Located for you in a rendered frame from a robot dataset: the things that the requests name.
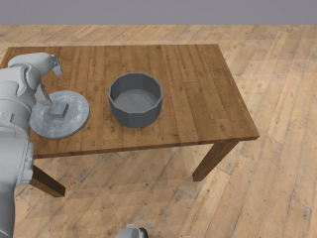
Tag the robot left foot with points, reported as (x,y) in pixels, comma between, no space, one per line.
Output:
(145,232)

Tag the table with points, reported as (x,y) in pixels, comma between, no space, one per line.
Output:
(201,103)

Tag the lid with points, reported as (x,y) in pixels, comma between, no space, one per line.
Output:
(52,127)

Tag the robot left forearm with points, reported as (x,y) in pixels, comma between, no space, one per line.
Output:
(18,85)

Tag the left robot shin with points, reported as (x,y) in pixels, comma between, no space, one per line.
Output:
(132,226)

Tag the left robot hand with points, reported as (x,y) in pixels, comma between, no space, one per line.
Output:
(44,63)

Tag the knob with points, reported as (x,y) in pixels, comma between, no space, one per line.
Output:
(58,109)

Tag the pot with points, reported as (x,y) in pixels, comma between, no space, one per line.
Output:
(135,99)

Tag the left robot upper arm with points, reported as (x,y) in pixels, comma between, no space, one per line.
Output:
(16,168)

